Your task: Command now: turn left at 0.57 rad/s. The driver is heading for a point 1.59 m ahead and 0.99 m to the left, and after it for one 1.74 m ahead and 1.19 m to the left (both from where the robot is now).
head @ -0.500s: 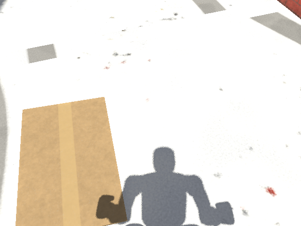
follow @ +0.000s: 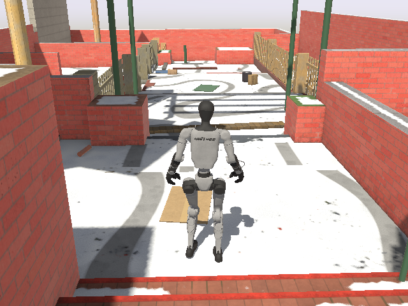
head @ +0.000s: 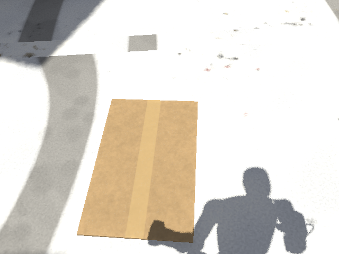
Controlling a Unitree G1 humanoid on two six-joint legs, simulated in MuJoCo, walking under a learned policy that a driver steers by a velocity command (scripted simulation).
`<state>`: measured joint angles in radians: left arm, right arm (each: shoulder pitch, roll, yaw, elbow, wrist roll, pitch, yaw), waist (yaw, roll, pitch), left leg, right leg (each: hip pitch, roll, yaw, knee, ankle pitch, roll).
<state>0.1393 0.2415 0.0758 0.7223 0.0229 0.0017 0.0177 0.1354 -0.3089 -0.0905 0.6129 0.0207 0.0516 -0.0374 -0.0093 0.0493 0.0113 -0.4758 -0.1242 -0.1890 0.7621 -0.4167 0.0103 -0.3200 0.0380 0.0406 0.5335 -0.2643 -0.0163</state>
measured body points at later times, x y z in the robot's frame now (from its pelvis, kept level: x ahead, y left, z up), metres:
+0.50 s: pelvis -0.01 +0.05 +0.01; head +0.03 +0.09 +0.45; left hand +0.04 +0.37 -0.11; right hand +0.22 -0.17 -0.07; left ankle -0.04 +0.14 -0.73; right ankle +0.00 -0.11 -0.65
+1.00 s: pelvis +0.03 +0.04 +0.01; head +0.06 +0.04 +0.46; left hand +0.00 +0.35 -0.08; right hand +0.32 -0.10 -0.09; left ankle -0.05 +0.13 -0.69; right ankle +0.08 -0.06 -0.73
